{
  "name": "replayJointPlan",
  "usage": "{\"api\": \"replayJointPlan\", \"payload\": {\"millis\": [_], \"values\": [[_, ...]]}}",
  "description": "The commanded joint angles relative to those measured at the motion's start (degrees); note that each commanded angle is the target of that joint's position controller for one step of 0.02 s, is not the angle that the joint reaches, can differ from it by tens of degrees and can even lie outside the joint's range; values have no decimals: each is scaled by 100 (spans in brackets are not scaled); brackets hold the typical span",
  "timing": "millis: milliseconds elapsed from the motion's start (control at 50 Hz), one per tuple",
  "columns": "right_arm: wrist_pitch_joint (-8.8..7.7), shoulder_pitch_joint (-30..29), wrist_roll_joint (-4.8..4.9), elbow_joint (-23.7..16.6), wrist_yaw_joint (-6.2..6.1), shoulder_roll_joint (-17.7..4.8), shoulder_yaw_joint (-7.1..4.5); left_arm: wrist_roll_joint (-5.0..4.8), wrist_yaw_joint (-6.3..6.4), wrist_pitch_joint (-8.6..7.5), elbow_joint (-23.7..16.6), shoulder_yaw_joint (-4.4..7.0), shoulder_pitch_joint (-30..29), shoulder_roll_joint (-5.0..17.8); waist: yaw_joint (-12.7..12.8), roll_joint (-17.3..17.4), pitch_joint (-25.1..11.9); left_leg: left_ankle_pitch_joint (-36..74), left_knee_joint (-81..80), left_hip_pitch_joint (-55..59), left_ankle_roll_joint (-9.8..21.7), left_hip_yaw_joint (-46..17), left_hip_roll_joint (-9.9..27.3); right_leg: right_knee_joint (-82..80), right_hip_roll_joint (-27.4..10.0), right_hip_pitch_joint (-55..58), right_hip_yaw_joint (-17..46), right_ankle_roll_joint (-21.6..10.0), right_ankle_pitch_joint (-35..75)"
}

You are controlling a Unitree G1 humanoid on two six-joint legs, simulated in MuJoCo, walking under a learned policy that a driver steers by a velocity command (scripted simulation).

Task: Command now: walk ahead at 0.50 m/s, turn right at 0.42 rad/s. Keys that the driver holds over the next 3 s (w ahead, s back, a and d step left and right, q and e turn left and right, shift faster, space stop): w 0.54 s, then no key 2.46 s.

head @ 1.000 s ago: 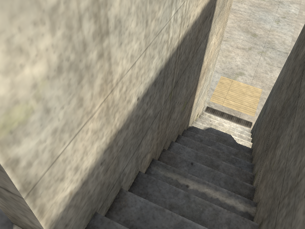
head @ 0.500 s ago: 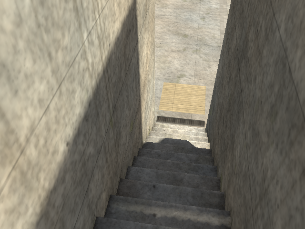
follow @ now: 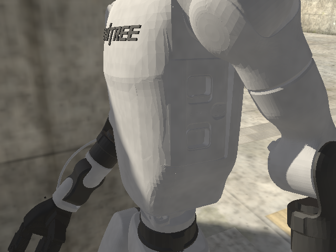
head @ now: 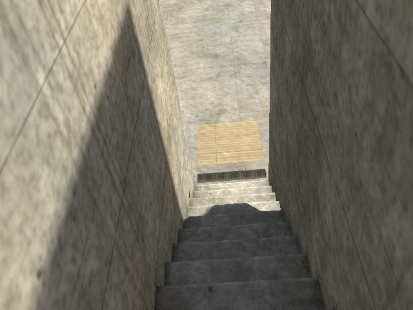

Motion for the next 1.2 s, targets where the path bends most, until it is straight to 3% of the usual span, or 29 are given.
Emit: {"api": "replayJointPlan", "payload": {"millis": [20,80,100,120,140,180,200,260,320,380,420,520,560,580,600,640,680,700,740,760,780,820,920,1000,1040,1060,1080,1120,1200], "values": [[-311,-599,113,-617,12,-117,-38,239,11,-34,-181,85,-177,608,177,-1592,957,-218,-1069,297,157,-14,121,-952,-683,-324,1353,-927,3079],[-344,2420,280,477,-216,-588,-379,225,43,3,99,107,-88,594,-1023,-668,733,-190,-2471,3163,133,185,360,2424,-442,-1344,633,-822,3664],[-256,3350,243,748,-247,-859,-512,134,-64,-122,159,166,-217,456,-1452,51,378,693,-1875,4709,400,-137,888,4729,191,-2731,-23,-529,671],[-210,3208,-2,666,-112,-1019,-436,-257,-76,-198,-48,176,575,404,-760,726,-466,3458,391,6310,715,-458,1817,6095,-54,-4233,-481,-371,-662],[-204,3221,62,588,-1,-785,-384,-123,19,-230,-242,111,218,463,-967,801,-784,2425,484,6566,1179,-748,1982,6408,-394,-5174,-676,-478,-534],[-326,2747,163,524,-93,-773,-343,253,67,-132,-489,118,-673,615,-1046,634,-89,-2519,-787,4507,2098,-1762,1974,5562,-840,-5541,-862,-436,683],[-299,2431,192,520,-104,-382,-159,336,26,65,-364,198,-1288,818,-907,-225,727,-4160,-1206,3026,2103,-1963,1521,5187,-958,-5346,-1056,-278,884],[-385,1732,116,349,-292,-341,48,187,-76,174,-508,96,-1729,616,-83,-612,1220,-1894,-957,86,1387,-875,878,989,-1141,-3256,-770,521,3776],[-343,2229,280,514,-319,-781,-133,360,-196,211,318,75,-921,412,-115,332,-6,-391,-389,511,1281,-649,882,956,-957,-1559,-1331,514,5288],[-573,3341,543,819,-490,-192,-63,316,-356,-11,-303,77,-3058,668,-974,-290,681,-2501,772,1908,816,-401,132,-1833,-1014,-3192,-1149,340,7286],[-447,3024,330,724,-413,-200,-71,246,-447,-46,-426,-37,-3162,258,-1034,-325,569,-2655,718,813,912,-396,26,-2074,-795,-1505,-1439,318,7454],[-143,3218,-9,918,-305,-99,-72,-26,-343,-45,-595,-13,-2930,517,-1532,-245,984,-726,2345,1389,1062,-347,-173,-3628,-739,-624,-1657,250,5914],[-37,3203,-50,962,-299,-324,-82,42,-276,24,-39,151,-1620,853,-1113,-722,827,227,3988,1215,1028,-353,-109,-4822,-1018,562,-1657,88,5625],[-56,2839,189,909,-372,-382,-117,179,-285,14,315,244,-597,930,-545,-953,863,-959,5918,-177,791,-35,-465,-5437,-1710,2038,-1227,-361,7143],[-94,2505,314,632,-373,-302,-166,182,-309,50,395,278,243,1224,-80,-1806,-82,-7964,8666,-2656,544,622,-1226,-3648,-3257,4640,87,-1208,10510],[-41,2818,77,620,-463,-363,-73,1,-340,-11,221,246,-75,1019,-310,-1091,-821,-7820,8192,-4248,585,-316,-297,-2611,-4150,4912,675,-2268,7288],[-23,2202,-192,700,-450,-467,-184,-13,-108,-130,13,71,-993,561,-823,-251,170,-5574,6189,-3551,349,-422,-155,-3276,-3388,2103,456,-1798,4670],[-48,1694,-33,602,-414,-432,-167,52,-35,-134,-77,-16,-1468,672,-1094,148,877,-4187,4277,-2054,151,-222,-254,-3567,-2783,-97,-216,-1350,5687],[11,1504,-24,758,-359,-4,-40,-23,-21,-311,2,-112,-1528,680,-1196,-568,552,-2138,1991,1121,-116,683,-427,-3543,-1915,-2277,-1258,-959,7364],[150,2302,13,1150,-365,307,38,-79,-51,-342,69,-99,-1545,880,-1435,-1468,-154,-1791,2733,1698,-32,628,-454,-3132,-2138,-1941,-1132,-963,8406],[138,2061,26,914,-340,-43,-82,-295,-18,-354,357,6,-1098,854,-1300,-1836,-1,-1027,2359,122,6,217,-268,-2642,-1922,-768,-1060,-915,7013],[87,1047,-39,574,-318,-32,-48,-383,60,-338,383,-89,-1116,423,-1019,-1465,398,413,634,143,61,227,-112,-2191,-1537,-1010,-1077,-685,4907],[-155,382,187,393,-233,65,-5,-5,112,-100,367,-72,-980,561,-600,-1078,968,420,-1425,1202,17,232,330,-1407,-1664,-1428,-549,-712,3246],[-186,2405,150,1177,-249,-563,-240,191,-87,10,468,-20,-660,644,-960,-549,1031,248,-3278,3277,417,731,618,868,-1286,-1312,-736,-773,3846],[-230,3684,-60,1599,-67,-1100,-309,-203,-167,106,373,-91,35,2,-950,1027,-446,5346,-165,6218,910,340,1725,4743,-242,-3640,-1419,-456,-1761],[-249,3477,92,1554,-10,-891,-225,-258,-75,227,252,-145,179,81,-886,1149,-629,5355,318,6047,1389,-139,2077,6066,-437,-4528,-1384,-379,-1781],[-210,3073,299,1446,-82,-906,-208,70,1,290,260,-144,-128,211,-828,752,-366,3069,-216,5137,1813,-345,2184,6636,-621,-4857,-1174,-269,-747],[-152,2039,314,1077,-322,-824,-105,270,16,478,-98,-179,-1041,313,-786,369,-2,-1226,-1638,2965,2521,-1348,2581,6013,-801,-4421,-858,117,914],[-200,2017,267,980,-423,-366,246,167,62,776,-371,-181,-1877,347,-705,-490,630,-1059,-1415,1354,1937,-307,1531,5095,-571,-3940,-603,418,2464]]}}
Next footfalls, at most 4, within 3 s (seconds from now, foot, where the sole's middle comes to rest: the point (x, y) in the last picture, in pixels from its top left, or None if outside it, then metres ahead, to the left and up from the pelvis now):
0.08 left None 0.14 0.13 -0.88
0.58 right None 0.42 0.03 -1.07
1.02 left None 0.61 0.25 -1.26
1.66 right None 0.52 -0.03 -1.07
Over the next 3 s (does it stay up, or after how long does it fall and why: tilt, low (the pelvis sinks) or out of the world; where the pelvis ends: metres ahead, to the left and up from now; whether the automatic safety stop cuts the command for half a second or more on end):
stays up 0.51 0.13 -0.48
